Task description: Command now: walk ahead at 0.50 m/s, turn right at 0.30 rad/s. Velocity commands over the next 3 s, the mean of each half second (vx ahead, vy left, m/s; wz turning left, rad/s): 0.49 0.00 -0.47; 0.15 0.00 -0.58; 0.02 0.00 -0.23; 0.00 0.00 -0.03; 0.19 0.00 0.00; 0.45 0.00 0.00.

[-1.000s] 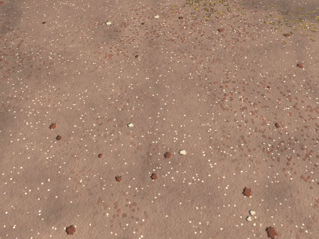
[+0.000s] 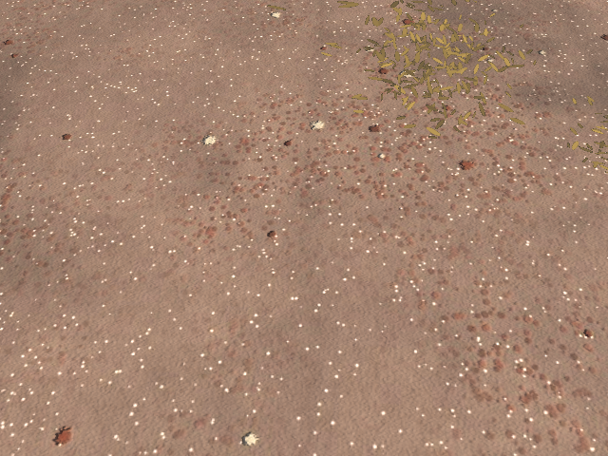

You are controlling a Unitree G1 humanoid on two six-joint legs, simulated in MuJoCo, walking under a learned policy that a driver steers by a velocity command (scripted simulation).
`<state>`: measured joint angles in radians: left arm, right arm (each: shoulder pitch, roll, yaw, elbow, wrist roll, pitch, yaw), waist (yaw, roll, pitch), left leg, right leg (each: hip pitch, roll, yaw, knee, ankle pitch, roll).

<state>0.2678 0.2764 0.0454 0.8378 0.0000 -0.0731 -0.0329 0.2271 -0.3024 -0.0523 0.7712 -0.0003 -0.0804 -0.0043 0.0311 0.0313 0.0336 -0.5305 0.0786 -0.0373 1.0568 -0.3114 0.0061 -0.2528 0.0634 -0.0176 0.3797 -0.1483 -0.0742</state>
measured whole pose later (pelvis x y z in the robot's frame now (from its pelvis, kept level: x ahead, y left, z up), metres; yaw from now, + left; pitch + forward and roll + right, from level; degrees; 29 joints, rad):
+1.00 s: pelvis +0.40 -0.03 -0.01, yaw -33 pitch +3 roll +1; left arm 0.18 0.31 0.08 0.60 0.00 0.02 0.01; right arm 0.06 -0.31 -0.05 0.76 -0.01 0.00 -0.03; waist 0.02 0.01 0.07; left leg -0.55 0.02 -0.09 0.95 -0.39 -0.07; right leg -0.41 0.10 0.09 0.46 -0.08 -0.08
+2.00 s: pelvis +0.43 -0.03 -0.01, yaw -39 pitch -2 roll +0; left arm 0.22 0.22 0.03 0.88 0.01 0.00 0.02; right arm 0.19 -0.26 -0.04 0.99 -0.01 0.00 -0.03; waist -0.02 0.00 0.04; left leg -0.21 0.04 -0.03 0.49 -0.25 -0.05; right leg -0.18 0.02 0.06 0.51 -0.30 0.00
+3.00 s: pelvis +0.69 -0.27 +0.00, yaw -38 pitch +0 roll -1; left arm 0.24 0.24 0.05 0.97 0.00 -0.10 -0.04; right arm 0.24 -0.27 -0.06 0.93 0.02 -0.09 -0.02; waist 0.02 0.04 0.03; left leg -0.55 0.12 -0.04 1.13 -0.27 0.04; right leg -0.20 0.07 -0.06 0.34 -0.14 -0.08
